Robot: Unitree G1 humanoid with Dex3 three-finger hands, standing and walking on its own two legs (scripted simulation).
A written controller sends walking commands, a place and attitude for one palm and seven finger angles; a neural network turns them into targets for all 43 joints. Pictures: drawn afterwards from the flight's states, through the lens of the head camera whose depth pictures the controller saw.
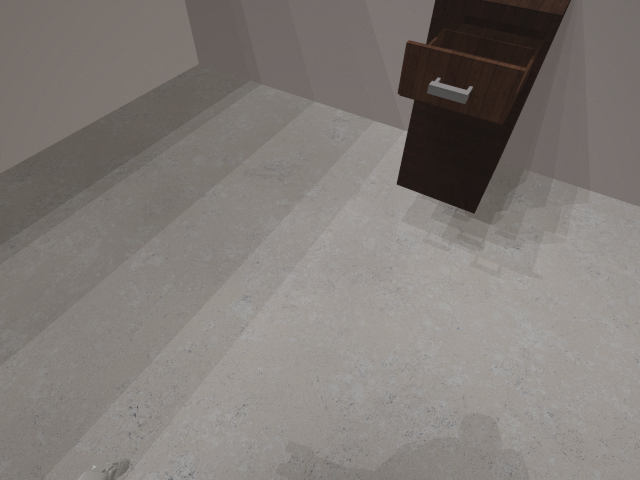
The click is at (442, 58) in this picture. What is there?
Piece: drawer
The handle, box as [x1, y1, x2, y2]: [427, 78, 472, 103]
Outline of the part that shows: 428,86 427,93 463,103 466,101 468,94 472,88 471,86 469,86 465,90 438,82 440,78 431,81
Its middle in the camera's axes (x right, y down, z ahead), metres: +0.37 -0.43 +1.11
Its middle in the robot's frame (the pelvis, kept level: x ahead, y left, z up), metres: +1.14 -0.32 -0.07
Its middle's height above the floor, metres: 0.70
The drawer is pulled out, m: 0.30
